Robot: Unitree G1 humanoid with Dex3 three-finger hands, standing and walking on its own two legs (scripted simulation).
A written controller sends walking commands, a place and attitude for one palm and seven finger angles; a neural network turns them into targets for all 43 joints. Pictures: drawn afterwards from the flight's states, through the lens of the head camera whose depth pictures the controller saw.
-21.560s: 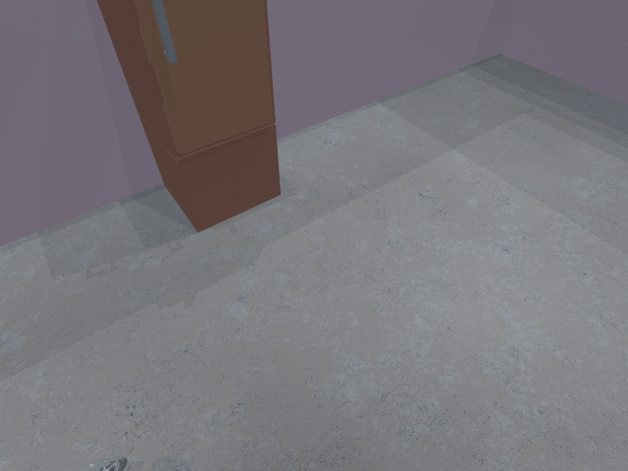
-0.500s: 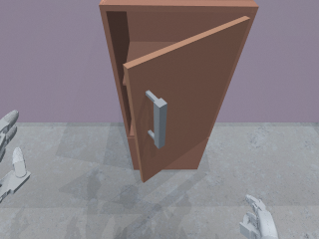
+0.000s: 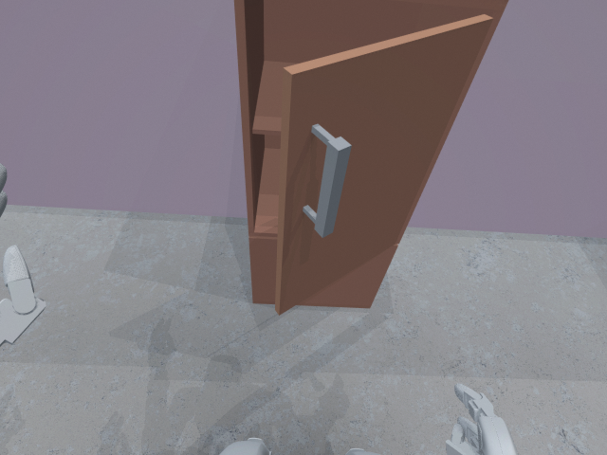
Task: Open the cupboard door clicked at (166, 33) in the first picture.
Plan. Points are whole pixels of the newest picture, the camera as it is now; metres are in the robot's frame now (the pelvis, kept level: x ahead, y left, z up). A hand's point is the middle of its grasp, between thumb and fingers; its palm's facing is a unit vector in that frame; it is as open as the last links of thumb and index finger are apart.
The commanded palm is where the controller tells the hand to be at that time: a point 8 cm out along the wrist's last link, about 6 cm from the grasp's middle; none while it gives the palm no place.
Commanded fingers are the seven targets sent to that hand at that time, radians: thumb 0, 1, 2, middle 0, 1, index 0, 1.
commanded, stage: step back with the hand held close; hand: left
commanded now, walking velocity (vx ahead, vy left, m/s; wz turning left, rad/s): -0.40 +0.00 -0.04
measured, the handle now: (321, 184) +0.47 +0.01 +0.10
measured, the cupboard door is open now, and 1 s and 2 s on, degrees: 36 36 36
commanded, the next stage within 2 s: stop stepping back and stand still in 0.30 s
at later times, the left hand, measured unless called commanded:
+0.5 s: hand out of the picture +0.10 +0.22 +0.19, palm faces +0.28 -0.82 -0.49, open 7.4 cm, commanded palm +0.05 +0.27 +0.20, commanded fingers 0.00 0.90 0.90 -0.20 -0.30 -0.20 -0.30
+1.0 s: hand out of the picture +0.04 +0.27 +0.20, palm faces +0.33 -0.81 -0.48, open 7.4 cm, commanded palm +0.01 +0.31 +0.20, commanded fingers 0.00 0.90 0.90 -0.20 -0.30 -0.20 -0.30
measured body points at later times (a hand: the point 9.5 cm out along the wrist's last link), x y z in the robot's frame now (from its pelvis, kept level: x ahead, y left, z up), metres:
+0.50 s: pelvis -0.11 -0.02 +0.00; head -0.10 +0.01 +0.45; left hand +0.08 +0.27 +0.22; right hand +0.07 -0.26 -0.05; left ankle +0.06 +0.06 -0.72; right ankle -0.23 -0.14 -0.72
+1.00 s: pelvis -0.16 +0.03 +0.02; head -0.18 +0.05 +0.47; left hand +0.01 +0.31 +0.23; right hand -0.03 -0.20 -0.06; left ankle -0.07 +0.10 -0.68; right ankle -0.19 -0.07 -0.72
